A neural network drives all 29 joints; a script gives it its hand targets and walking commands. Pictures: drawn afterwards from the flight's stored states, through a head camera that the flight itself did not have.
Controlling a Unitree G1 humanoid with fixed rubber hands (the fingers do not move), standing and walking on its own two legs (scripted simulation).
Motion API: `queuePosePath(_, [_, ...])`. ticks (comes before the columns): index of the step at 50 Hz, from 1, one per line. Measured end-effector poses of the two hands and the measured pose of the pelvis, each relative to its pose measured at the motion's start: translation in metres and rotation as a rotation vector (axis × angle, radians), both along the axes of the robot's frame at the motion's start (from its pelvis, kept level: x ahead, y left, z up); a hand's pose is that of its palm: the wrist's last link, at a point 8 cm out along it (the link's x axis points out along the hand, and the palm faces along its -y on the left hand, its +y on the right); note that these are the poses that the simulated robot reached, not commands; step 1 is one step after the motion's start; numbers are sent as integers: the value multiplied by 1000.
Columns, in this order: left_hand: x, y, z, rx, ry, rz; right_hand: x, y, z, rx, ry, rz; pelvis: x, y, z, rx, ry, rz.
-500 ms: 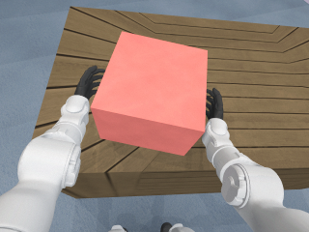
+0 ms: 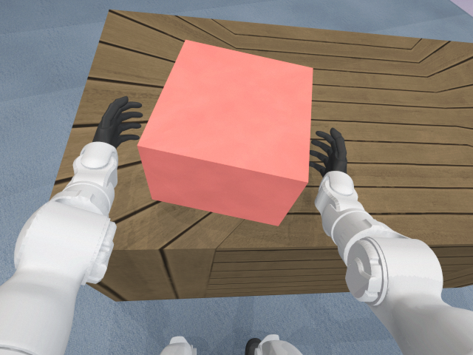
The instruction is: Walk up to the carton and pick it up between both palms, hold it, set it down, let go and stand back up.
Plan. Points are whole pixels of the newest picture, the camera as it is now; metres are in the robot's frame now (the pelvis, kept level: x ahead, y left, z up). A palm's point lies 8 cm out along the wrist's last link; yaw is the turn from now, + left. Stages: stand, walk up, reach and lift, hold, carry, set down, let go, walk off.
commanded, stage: set down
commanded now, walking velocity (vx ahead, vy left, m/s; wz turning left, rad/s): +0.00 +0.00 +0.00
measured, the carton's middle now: (232, 133) +0.53 -0.01 -0.01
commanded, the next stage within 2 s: none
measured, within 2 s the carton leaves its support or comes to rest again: neither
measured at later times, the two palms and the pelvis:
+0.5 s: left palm (96, 180) +0.40 +0.23 +0.01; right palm (347, 208) +0.35 -0.21 +0.01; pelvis -0.01 +0.00 +0.00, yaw +0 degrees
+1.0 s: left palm (79, 198) +0.37 +0.25 +0.02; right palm (349, 233) +0.30 -0.19 +0.03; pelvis -0.02 +0.01 +0.01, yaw +0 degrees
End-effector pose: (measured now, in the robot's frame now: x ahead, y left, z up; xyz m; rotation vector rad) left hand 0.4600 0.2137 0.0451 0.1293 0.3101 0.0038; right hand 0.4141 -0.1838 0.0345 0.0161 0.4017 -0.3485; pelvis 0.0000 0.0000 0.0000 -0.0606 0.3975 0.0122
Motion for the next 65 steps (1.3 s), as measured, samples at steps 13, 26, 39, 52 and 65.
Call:
queuePosePath(13, [-14,3,-5,-29,10,-6,-28,-11,-15,-28,-1,-11,-2,0,-1,0,-6,0])
queuePosePath(26, [-58,19,-34,-20,56,1,-63,-23,-22,-17,-53,-42,-13,-2,-3,2,-28,2])
queuePosePath(39, [-65,22,-21,-75,10,-26,-77,-15,-13,-26,-102,-31,-17,-1,-2,-1,-63,2])
queuePosePath(52, [-98,38,-27,-128,41,-30,-117,-2,-7,1,-115,-67,-15,13,7,-16,-205,12])
queuePosePath(65, [-126,58,-25,-140,40,-14,-156,1,-14,27,-101,-112,1,21,22,-19,-321,24])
